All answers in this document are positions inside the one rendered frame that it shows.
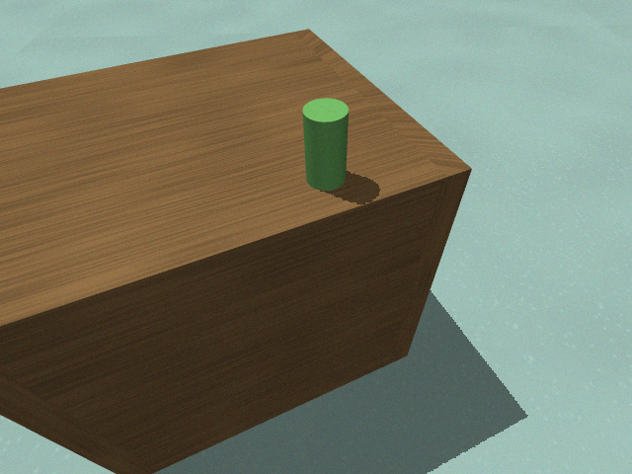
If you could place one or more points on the can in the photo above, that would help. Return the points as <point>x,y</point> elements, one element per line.
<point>325,124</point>

